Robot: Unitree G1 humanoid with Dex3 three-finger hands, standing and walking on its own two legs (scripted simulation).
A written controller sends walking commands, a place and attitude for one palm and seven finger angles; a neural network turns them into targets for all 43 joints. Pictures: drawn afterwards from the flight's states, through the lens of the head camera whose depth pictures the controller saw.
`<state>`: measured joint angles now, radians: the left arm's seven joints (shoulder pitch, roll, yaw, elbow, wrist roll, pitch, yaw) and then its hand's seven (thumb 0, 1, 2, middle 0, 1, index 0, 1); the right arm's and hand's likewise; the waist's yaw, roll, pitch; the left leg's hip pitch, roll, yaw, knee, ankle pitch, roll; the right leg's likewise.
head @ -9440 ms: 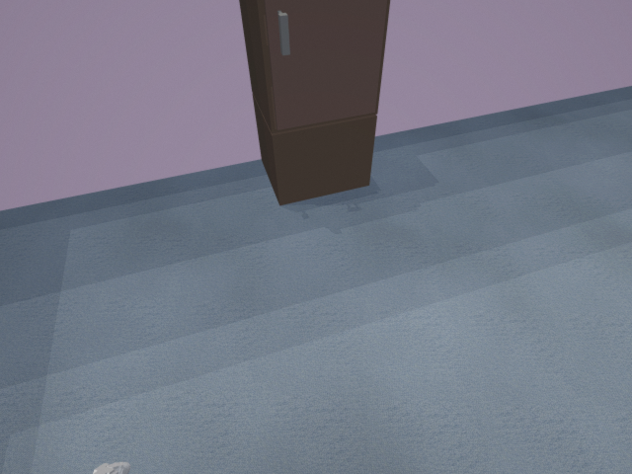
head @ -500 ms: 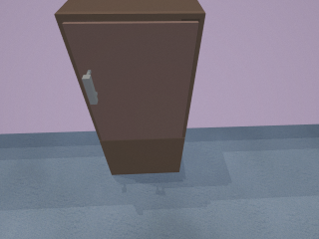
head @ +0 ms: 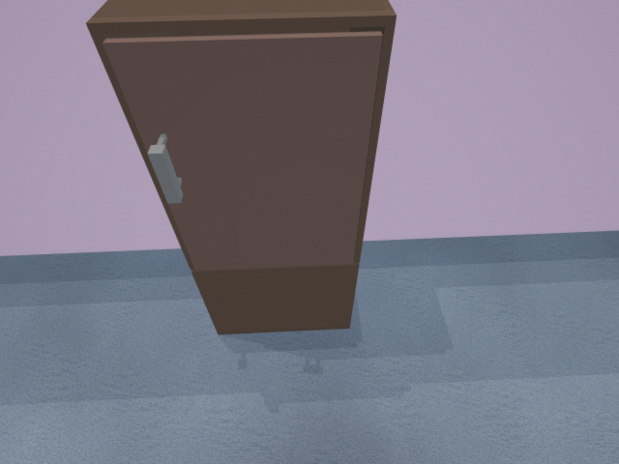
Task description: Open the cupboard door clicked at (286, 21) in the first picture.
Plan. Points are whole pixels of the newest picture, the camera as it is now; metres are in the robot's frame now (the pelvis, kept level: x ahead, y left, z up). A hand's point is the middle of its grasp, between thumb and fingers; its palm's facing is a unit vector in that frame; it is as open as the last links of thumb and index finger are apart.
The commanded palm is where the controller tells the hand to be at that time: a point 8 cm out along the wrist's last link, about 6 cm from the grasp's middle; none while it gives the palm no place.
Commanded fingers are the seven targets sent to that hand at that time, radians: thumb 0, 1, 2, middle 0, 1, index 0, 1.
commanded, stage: shuffle to correct the standing spot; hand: left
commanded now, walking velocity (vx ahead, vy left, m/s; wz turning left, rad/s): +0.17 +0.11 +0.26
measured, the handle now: (168, 168) +0.61 +0.31 +0.02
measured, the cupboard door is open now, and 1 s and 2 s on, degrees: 0 0 0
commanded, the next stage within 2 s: come to a stop and stand still in 0.38 s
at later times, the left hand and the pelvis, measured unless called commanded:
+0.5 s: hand out of the picture +0.09 +0.21 -0.16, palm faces +0.10 -0.97 -0.22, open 7.4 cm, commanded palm none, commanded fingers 0.00 0.90 0.90 -0.20 -0.30 -0.20 -0.30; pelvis +0.06 +0.03 +0.00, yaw +3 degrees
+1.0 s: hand out of the picture +0.11 +0.23 -0.17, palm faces +0.11 -0.96 -0.26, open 7.4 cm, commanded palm none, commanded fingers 0.00 0.90 0.90 -0.20 -0.30 -0.20 -0.30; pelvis +0.09 +0.04 -0.01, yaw +3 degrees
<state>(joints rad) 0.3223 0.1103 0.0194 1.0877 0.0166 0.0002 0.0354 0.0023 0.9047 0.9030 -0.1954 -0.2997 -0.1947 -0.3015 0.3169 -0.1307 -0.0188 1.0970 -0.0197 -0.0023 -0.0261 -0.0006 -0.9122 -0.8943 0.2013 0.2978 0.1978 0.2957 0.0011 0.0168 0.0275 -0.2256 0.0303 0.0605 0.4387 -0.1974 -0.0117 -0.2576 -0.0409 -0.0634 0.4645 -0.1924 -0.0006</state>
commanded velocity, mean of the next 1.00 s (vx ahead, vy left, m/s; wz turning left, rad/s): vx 0.01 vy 0.04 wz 0.05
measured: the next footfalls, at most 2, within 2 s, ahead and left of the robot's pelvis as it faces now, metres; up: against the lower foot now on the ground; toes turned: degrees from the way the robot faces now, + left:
right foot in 0.54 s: +0.11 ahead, -0.06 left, +0.00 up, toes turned +0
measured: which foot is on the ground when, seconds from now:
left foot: down 0.00-1.00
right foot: down 0.00-0.30, up 0.32-0.52, down 0.54-1.00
